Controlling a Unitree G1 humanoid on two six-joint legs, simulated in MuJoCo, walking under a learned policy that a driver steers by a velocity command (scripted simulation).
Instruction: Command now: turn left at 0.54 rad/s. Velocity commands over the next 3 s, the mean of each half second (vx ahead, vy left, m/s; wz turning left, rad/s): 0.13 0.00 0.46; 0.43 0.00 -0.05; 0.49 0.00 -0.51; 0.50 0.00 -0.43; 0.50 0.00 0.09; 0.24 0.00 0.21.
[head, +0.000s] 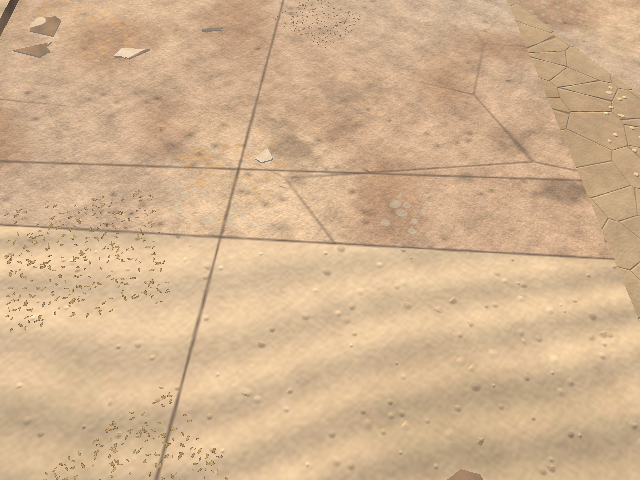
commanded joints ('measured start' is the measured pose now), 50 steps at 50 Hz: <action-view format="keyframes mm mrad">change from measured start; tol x32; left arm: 1 -18 90 30 -57 2 -16 8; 50 208 30 -17 -31 -36 -71 -47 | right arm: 1 -64 -155 -35 -90 15 -25 -16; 50 -18 -75 -29 -21 -6 -144 25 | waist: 1 30 155 -117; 19 65 -169 -89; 36 86 -118 35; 41 -123 263 -367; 50 30 104 11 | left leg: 1 151 220 -284 -208 394 161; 11 156 184 -397 -170 323 183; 16 23 112 -453 -179 -222 141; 22 -507 -26 -174 492 -166 -30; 36 -160 18 49 -3 126 -25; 40 720 368 -453 -125 -112 189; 50 172 247 -7 -422 249 136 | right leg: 1 -104 -3 74 121 74 16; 17 406 -1 59 -645 213 -41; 20 478 -393 689 -864 -289 -317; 27 503 -214 279 -892 131 -226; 38 393 -207 131 -624 669 -165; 42 -241 -45 148 239 -43 -71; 50 -186 -128 136 58 320 -37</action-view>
